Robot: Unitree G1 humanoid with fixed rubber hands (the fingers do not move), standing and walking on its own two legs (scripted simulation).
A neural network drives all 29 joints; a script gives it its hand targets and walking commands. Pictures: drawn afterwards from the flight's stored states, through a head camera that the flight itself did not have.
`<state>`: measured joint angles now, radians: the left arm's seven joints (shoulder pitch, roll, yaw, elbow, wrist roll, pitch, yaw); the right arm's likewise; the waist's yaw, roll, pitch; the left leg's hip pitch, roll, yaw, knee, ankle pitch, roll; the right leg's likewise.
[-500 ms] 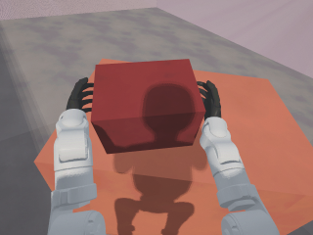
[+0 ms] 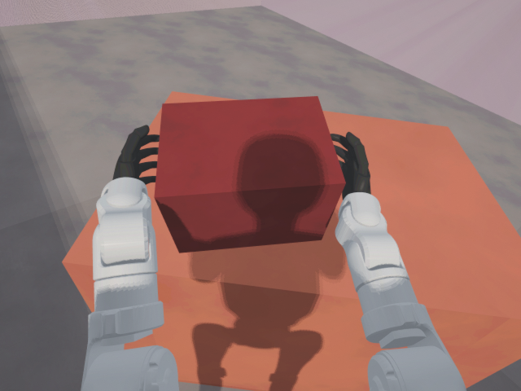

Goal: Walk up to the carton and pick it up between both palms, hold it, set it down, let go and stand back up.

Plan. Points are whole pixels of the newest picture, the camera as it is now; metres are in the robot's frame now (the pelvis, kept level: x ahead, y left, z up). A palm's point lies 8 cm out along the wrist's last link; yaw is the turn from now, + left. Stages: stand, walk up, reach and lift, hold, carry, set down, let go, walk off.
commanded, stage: hold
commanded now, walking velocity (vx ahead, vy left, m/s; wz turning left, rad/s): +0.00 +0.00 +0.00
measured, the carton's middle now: (247, 176) +0.40 +0.00 +0.14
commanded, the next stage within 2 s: none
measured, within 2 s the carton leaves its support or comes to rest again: neither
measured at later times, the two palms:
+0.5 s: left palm (132, 180) +0.35 +0.17 +0.17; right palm (356, 186) +0.35 -0.16 +0.17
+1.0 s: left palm (125, 178) +0.36 +0.18 +0.17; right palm (349, 184) +0.35 -0.15 +0.17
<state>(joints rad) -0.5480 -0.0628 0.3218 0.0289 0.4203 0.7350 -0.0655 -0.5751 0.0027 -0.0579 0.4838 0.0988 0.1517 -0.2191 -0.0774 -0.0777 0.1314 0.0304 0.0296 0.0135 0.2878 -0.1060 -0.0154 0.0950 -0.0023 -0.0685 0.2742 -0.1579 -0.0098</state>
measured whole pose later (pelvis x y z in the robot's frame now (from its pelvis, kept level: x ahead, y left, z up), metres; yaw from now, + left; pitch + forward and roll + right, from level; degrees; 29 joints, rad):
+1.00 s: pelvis +0.01 +0.00 +0.00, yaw +0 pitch -13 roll +0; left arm -0.56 -0.04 0.34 0.05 0.43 0.72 -0.09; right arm -0.57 0.01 -0.04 0.49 0.10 0.14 -0.24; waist -0.08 -0.09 0.14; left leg 0.05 0.03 0.01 0.30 -0.12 -0.02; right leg 0.13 0.00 -0.08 0.27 -0.17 -0.01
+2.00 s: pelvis +0.00 -0.01 +0.00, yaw +1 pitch -12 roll +0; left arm -0.56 -0.05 0.33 0.06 0.43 0.72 -0.08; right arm -0.59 0.01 -0.06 0.51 0.09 0.13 -0.23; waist -0.09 -0.09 0.12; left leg 0.03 0.04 0.00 0.27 -0.10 -0.03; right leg 0.10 0.01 -0.09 0.27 -0.16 -0.02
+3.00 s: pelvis +0.00 -0.01 +0.00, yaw +0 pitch -13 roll +0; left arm -0.52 -0.07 0.32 0.05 0.43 0.67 -0.08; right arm -0.53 0.01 -0.06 0.45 0.09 0.12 -0.23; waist -0.05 -0.07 0.12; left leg 0.06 0.04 0.02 0.29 -0.12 -0.02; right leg 0.11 0.00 -0.07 0.28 -0.17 -0.02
